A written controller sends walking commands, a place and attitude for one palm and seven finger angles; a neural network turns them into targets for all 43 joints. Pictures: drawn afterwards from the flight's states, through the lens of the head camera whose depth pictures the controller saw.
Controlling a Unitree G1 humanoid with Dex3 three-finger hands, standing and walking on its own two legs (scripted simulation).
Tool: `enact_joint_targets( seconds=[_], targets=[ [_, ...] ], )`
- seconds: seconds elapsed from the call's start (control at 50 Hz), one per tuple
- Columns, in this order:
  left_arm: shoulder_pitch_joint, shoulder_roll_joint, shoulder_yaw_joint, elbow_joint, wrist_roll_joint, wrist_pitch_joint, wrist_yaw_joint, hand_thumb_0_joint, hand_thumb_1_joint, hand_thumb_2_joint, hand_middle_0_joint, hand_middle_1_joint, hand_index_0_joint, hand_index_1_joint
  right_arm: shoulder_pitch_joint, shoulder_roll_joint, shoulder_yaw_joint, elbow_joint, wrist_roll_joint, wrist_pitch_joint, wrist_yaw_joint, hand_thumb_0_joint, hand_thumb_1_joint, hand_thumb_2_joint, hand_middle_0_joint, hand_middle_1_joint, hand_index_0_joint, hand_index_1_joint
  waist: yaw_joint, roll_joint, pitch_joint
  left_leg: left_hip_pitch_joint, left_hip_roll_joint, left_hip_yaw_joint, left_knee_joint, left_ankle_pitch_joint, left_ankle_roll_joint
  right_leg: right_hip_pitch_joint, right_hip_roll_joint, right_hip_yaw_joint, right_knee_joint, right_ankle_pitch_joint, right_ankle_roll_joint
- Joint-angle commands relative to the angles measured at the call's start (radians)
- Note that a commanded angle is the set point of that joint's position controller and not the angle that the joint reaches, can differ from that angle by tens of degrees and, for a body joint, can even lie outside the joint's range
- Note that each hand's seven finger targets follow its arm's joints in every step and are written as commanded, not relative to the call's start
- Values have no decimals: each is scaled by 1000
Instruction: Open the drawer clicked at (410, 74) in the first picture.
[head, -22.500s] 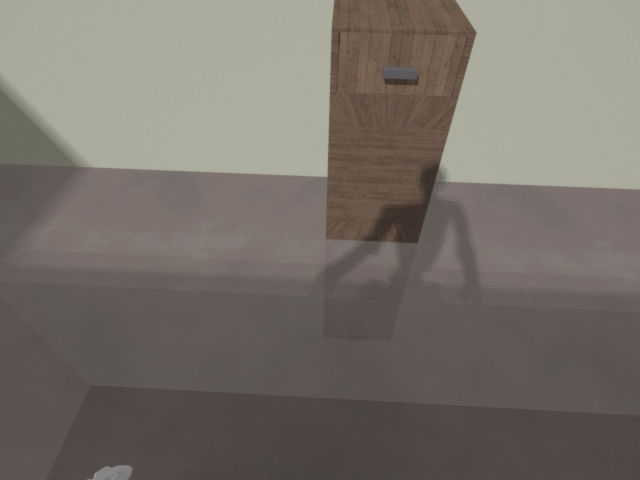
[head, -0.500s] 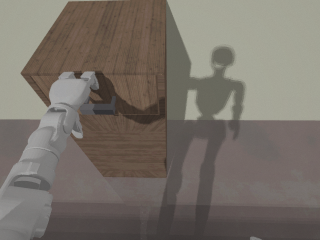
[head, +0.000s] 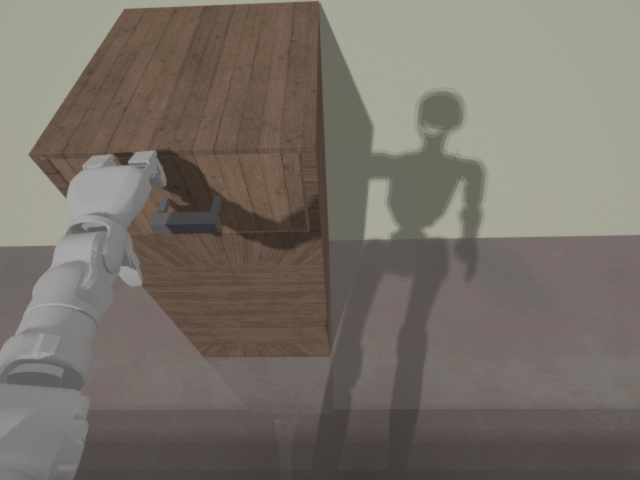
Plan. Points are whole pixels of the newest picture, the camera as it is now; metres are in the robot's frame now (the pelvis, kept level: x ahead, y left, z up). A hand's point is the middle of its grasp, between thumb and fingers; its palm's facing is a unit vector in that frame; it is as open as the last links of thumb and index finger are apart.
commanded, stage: move the hooked fingers above the handle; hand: left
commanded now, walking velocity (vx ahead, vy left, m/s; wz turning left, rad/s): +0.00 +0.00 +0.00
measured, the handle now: (188, 212) +0.49 +0.23 +0.01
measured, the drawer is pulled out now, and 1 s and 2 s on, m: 0.00 0.00 0.00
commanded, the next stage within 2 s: lower the fingers behind the handle in 1.56 s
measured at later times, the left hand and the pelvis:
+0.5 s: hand (132, 230) +0.42 +0.27 +0.06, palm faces -0.17 +0.01 -0.99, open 13.8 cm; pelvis -0.01 +0.00 +0.00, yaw +0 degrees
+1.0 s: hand (166, 206) +0.44 +0.23 +0.08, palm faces -0.03 +0.01 -1.00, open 13.5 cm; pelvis -0.02 +0.00 +0.00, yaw -2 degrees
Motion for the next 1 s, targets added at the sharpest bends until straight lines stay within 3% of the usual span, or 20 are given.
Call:
enact_joint_targets(
  seconds=[0.0, 0.06, 0.1, 0.12, 0.18, 0.26, 0.3, 0.36, 0.42, 0.44, 0.48, 0.56, 0.58, 0.62, 0.68, 0.72, 0.76, 0.82, 0.92, 0.98],
  targets=[
    [-373, 66, -76, -266, -56, -38, -51, 0, -500, 300, -300, -1200, -300, -1200, 12, -142, -53, -111, 5, -26, -16, 0, -900, -900, 200, 300, 200, 300, -48, -65, -335, 53, 5, -3, -28, 471, 12, 338, -8, 15, -14, 319, -20],
    [-404, 120, -30, -332, -62, -103, -58, 0, -500, 300, -300, -1200, -300, -1200, 19, -136, -55, -110, -6, -25, -23, 0, -900, -900, 200, 300, 200, 300, -37, -52, -335, 67, -2, -13, -19, 457, 12, 328, -9, 19, -13, 297, -22],
    [-449, 210, 55, -343, -44, -142, -27, 0, -500, 300, -300, -1200, -300, -1200, 28, -133, -52, -99, -10, -22, -28, 0, -900, -900, 200, 300, 200, 300, -20, -28, -342, 51, -9, -23, -19, 466, 6, 333, -10, 20, 5, 299, -28],
    [-478, 210, 59, -323, -35, -151, -3, 0, -500, 300, -300, -1200, -300, -1200, 31, -129, -48, -96, -10, -24, -29, 0, -900, -900, 200, 300, 200, 300, -25, -33, -321, 31, -10, -24, -20, 451, 5, 322, -11, 16, 11, 289, -29],
    [-507, 372, 210, -287, 9, -141, 93, 0, -500, 300, -300, -1200, -300, -1200, 22, -130, -39, -81, -11, -31, -32, 0, -900, -900, 200, 300, 200, 300, 14, 2, -335, -35, -15, -30, -26, 444, -8, 343, -10, 19, 37, 268, -36],
    [-490, 325, 168, -200, 30, -52, 156, 0, -500, 300, -300, -1200, -300, -1200, -1, -115, -32, -82, -10, -47, -18, 0, -900, -900, 200, 300, 200, 300, 19, 44, -365, -37, -12, -8, -26, 456, -21, 353, -10, 15, 44, 288, -36],
    [-411, 289, 134, -102, 23, 8, 127, 0, -500, 300, -300, -1200, -300, -1200, 8, -123, -34, -85, -7, -39, -13, 0, -900, -900, 200, 300, 200, 300, 15, -6, -401, -44, -9, 5, -28, 462, -18, 393, -9, 12, 45, 319, -30],
    [-329, 182, 20, 14, -8, 68, 28, 0, -500, 300, -300, -1200, -300, -1200, 16, -149, -34, -100, 10, -28, -13, 0, -900, -900, 200, 300, 200, 300, -16, -112, -320, -76, 2, 20, -48, 383, -5, 375, -9, 6, 4, 283, -20],
    [-366, 73, -95, -70, -48, 32, -87, 0, -500, 300, -300, -1200, -300, -1200, 15, -162, -34, -124, 15, -18, -25, 0, -900, -900, 200, 300, 200, 300, -51, -159, -304, -41, 2, 8, -44, 355, 10, 351, -10, 11, -19, 265, -14],
    [-405, 71, -97, -128, -57, -3, -108, 0, -500, 300, -300, -1200, -300, -1200, 16, -158, -38, -125, 9, -19, -31, 0, -900, -900, 200, 300, 200, 300, -57, -160, -310, -18, 2, 2, -36, 350, 15, 335, -11, 13, -22, 250, -13],
    [-525, 40, -132, -268, -73, -92, -128, 0, -500, 300, -300, -1200, -300, -1200, 22, -145, -41, -126, -4, -27, -41, 0, -900, -900, 200, 300, 200, 300, -78, -106, -301, 28, -5, -17, -21, 347, 18, 282, -12, 17, -21, 217, -16],
    [-663, 223, 44, -380, -31, -225, -23, 0, -500, 300, -300, -1200, -300, -1200, 82, -131, -57, -80, -17, -37, -49, 0, -900, -900, 200, 300, 200, 300, -51, 56, -401, 116, -4, -58, 21, 503, -21, 212, -2, 10, 40, 231, -36],
    [-676, 314, 123, -382, -15, -230, 25, 0, -500, 300, -300, -1200, -300, -1200, 87, -137, -55, -70, -22, -38, -51, 0, -900, -900, 200, 300, 200, 300, -28, 104, -430, 105, -6, -59, 26, 541, -34, 224, -1, 9, 56, 248, -41],
    [-634, 378, 208, -315, 10, -196, 125, 0, -500, 300, -300, -1200, -300, -1200, 80, -120, -39, -60, -18, -43, -44, 0, -900, -900, 200, 300, 200, 300, -8, 96, -416, 21, -14, -59, 26, 547, -48, 255, 2, 1, 77, 269, -43],
    [-554, 361, 204, -217, 4, -80, 208, 0, -500, 300, -300, -1200, -300, -1200, 26, -113, -23, -62, -10, -42, -30, 0, -900, -900, 200, 300, 200, 300, 17, 10, -414, -73, -21, -20, 5, 506, -38, 359, -5, 11, 77, 329, -36],
    [-482, 331, 160, -113, 7, 22, 217, 0, -500, 300, -300, -1200, -300, -1200, 8, -118, -12, -63, -5, -35, -24, 0, -900, -900, 200, 300, 200, 300, 32, -12, -400, -111, -16, 7, -18, 476, -33, 395, -11, 11, 71, 344, -31],
    [-433, 296, 114, -29, 4, 105, 184, 0, -500, 300, -300, -1200, -300, -1200, 3, -129, -6, -64, 9, -24, -19, 0, -900, -900, 200, 300, 200, 300, 28, -76, -361, -134, -5, 21, -46, 439, -29, 408, -12, 10, 42, 334, -23],
    [-457, 386, 141, -16, -6, 150, 140, 0, -500, 300, -300, -1200, -300, -1200, -45, -138, 9, -84, 27, -3, -42, 0, -900, -900, 200, 300, 200, 300, 40, -168, -385, -166, -11, 37, -79, 358, -8, 518, -23, 48, 10, 308, -8],
    [-370, 375, 120, 22, -16, 141, 53, 0, -500, 300, -300, -1200, -300, -1200, -80, -136, 19, -109, 45, 4, -74, 0, -900, -900, 200, 300, 200, 300, 45, -187, -296, -169, -7, 44, -108, 255, 3, 496, -30, 60, -38, 192, -2],
    [-377, 361, 102, 34, -4, 85, -14, 0, -500, 300, -300, -1200, -300, -1200, -59, -144, 9, -132, 41, -6, -88, 0, -900, -900, 200, 300, 200, 300, 15, -175, -290, -169, -8, 42, -94, 208, 12, 471, -30, 67, -49, 145, 0]
  ],
)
